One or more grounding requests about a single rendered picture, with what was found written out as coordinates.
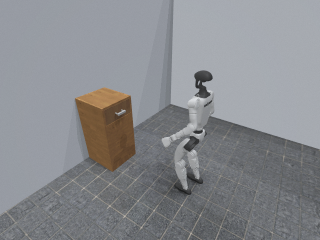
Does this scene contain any drawer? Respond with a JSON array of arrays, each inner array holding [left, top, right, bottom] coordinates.
[[103, 98, 131, 126]]

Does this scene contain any cabinet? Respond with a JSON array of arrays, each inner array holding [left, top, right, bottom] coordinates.
[[75, 87, 136, 172]]

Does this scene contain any left robot forearm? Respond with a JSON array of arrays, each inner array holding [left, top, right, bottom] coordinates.
[[169, 124, 194, 143]]

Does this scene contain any handle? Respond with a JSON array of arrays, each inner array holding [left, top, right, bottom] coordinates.
[[115, 109, 126, 116]]

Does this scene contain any right robot upper arm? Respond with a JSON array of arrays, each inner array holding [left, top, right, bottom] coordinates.
[[207, 90, 215, 115]]

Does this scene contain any humanoid robot head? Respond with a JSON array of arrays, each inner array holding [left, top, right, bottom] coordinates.
[[194, 70, 213, 99]]

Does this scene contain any robot torso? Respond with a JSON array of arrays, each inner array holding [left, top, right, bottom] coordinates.
[[189, 93, 213, 145]]

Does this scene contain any left robot upper arm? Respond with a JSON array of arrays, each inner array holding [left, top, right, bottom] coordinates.
[[187, 97, 199, 132]]

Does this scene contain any left robot hand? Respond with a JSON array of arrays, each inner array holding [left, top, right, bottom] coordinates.
[[161, 137, 172, 148]]

